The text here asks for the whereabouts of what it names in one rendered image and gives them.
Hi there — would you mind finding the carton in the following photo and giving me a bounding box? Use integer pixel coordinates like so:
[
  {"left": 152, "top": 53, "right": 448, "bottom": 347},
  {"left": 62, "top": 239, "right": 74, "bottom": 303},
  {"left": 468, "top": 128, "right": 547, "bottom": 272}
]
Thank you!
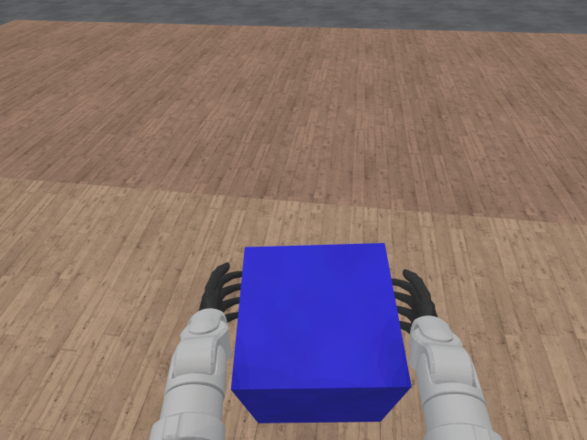
[{"left": 231, "top": 243, "right": 412, "bottom": 424}]

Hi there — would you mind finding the right robot forearm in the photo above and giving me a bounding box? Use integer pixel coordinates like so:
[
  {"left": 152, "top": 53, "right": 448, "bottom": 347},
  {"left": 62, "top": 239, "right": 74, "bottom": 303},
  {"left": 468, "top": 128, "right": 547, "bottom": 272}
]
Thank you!
[{"left": 409, "top": 315, "right": 503, "bottom": 440}]

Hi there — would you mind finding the left robot forearm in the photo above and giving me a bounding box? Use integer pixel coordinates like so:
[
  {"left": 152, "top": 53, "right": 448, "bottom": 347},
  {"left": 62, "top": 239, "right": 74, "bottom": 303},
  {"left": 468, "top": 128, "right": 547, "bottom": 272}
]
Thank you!
[{"left": 149, "top": 308, "right": 231, "bottom": 440}]

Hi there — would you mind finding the robot left hand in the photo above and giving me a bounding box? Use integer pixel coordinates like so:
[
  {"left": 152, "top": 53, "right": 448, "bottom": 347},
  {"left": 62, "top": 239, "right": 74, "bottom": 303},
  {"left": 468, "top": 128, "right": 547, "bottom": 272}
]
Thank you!
[{"left": 199, "top": 262, "right": 242, "bottom": 322}]

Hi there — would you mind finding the robot right hand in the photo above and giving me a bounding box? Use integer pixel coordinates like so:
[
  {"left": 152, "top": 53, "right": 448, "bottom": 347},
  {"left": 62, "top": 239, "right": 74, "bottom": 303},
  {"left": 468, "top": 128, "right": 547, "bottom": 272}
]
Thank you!
[{"left": 392, "top": 269, "right": 437, "bottom": 335}]

